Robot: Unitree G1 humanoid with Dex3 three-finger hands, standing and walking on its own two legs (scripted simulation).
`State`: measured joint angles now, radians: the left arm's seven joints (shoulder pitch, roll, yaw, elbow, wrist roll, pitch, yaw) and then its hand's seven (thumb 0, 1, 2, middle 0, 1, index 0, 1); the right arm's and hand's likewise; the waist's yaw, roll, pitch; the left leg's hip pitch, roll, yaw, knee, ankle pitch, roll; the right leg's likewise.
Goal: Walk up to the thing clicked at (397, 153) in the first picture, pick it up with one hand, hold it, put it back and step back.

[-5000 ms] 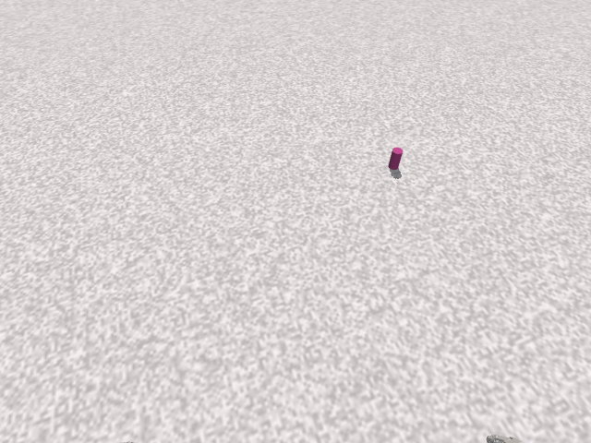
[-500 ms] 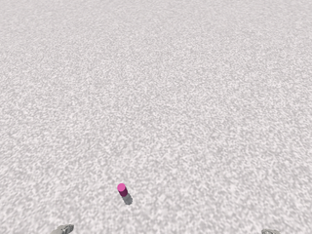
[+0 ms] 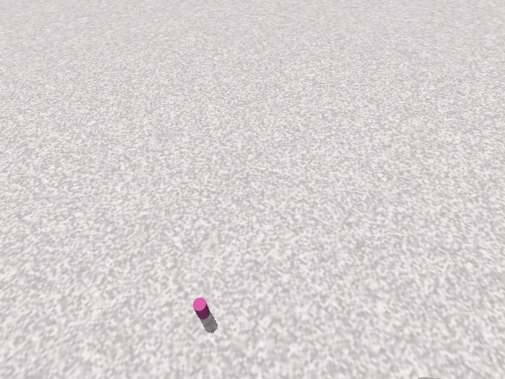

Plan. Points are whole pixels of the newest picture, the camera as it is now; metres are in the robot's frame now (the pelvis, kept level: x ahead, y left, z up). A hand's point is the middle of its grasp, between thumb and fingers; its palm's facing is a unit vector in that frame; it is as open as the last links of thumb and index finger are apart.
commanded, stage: walk up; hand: left
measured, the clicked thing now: (201, 308) +0.44 +0.23 -0.73
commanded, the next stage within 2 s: stand in 0.14 s
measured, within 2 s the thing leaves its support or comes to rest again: neither
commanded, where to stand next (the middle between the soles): +0.06 -0.01 m, yaw +1 degrees
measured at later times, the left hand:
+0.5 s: hand out of the picture +0.10 +0.25 -0.16, palm faces -0.02 -0.94 -0.33, open 7.4 cm
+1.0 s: hand out of the picture +0.10 +0.25 -0.15, palm faces -0.01 -0.94 -0.34, open 7.4 cm
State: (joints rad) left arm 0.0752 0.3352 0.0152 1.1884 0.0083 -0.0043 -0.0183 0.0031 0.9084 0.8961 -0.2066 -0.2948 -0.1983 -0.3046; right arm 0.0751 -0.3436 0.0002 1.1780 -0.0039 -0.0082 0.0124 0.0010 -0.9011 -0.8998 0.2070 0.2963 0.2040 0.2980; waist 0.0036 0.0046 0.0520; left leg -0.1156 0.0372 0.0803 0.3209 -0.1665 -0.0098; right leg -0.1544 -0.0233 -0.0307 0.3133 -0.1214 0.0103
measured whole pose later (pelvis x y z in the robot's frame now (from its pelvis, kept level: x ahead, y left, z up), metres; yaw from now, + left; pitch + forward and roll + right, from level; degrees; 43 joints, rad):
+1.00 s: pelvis +0.03 +0.00 +0.00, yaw +1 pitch -2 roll +0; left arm 0.09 0.34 0.00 1.15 0.01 -0.01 -0.01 0.00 0.91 0.90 -0.21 -0.29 -0.20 -0.30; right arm 0.09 -0.35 0.00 1.15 -0.01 -0.01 0.01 0.00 -0.90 -0.90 0.21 0.30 0.20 0.30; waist -0.01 0.01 0.04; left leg -0.07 0.03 0.06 0.29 -0.19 -0.02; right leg -0.11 -0.03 -0.05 0.30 -0.16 0.01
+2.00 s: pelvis +0.03 +0.00 +0.00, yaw +1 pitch -2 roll +0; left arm 0.11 0.35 0.00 1.14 0.01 -0.01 -0.01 0.00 0.91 0.90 -0.21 -0.29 -0.20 -0.30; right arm 0.11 -0.35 0.01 1.14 -0.01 -0.01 0.00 0.00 -0.90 -0.90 0.21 0.30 0.20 0.30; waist 0.00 0.01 0.04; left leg -0.07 0.04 0.06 0.29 -0.19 -0.02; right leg -0.10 -0.02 -0.05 0.30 -0.16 0.00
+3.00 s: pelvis +0.03 +0.00 +0.00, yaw +1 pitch -2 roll +0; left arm 0.11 0.35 0.00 1.13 0.01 -0.01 -0.01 0.00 0.91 0.90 -0.21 -0.30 -0.20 -0.30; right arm 0.12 -0.35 0.01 1.13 -0.01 -0.01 0.00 0.00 -0.90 -0.90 0.21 0.30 0.20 0.30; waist 0.00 0.01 0.04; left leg -0.07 0.04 0.06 0.29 -0.19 -0.02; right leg -0.10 -0.03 -0.05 0.30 -0.16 0.01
